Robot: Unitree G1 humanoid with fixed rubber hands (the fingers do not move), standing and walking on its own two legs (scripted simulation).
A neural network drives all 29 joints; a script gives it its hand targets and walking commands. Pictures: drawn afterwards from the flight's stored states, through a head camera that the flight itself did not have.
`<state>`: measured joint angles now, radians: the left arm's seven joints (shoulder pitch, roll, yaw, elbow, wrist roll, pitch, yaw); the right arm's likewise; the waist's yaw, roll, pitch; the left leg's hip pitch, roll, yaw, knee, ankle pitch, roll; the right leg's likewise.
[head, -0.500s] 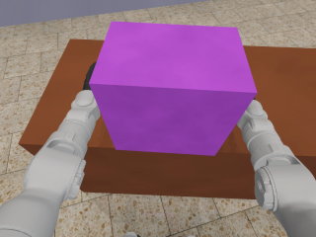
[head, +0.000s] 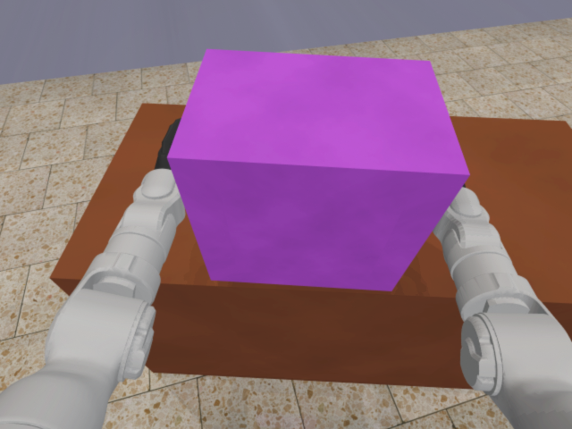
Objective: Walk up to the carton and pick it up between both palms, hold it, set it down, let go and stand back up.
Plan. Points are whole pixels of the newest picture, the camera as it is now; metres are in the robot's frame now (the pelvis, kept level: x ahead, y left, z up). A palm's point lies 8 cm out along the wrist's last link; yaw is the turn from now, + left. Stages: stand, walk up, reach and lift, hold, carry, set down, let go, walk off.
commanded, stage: reach and lift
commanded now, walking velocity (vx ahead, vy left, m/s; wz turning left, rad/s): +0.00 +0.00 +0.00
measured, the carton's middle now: (308, 182) +0.45 -0.01 +0.09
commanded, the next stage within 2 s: none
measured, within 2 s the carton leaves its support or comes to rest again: neither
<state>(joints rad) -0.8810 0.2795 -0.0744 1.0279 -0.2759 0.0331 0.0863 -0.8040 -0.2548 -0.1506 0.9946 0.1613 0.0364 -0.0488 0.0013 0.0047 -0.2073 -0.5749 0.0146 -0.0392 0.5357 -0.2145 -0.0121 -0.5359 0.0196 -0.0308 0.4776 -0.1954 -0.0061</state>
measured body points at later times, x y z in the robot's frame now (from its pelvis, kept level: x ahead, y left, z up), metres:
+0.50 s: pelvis -0.01 +0.01 +0.01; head -0.01 +0.02 +0.46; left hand +0.42 +0.19 +0.13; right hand +0.40 -0.21 +0.11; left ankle +0.02 +0.12 -0.73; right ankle +0.01 -0.12 -0.73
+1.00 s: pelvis +0.01 +0.00 +0.02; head -0.02 +0.01 +0.47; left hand +0.42 +0.20 +0.18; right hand +0.41 -0.20 +0.17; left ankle +0.02 +0.12 -0.73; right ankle +0.01 -0.12 -0.73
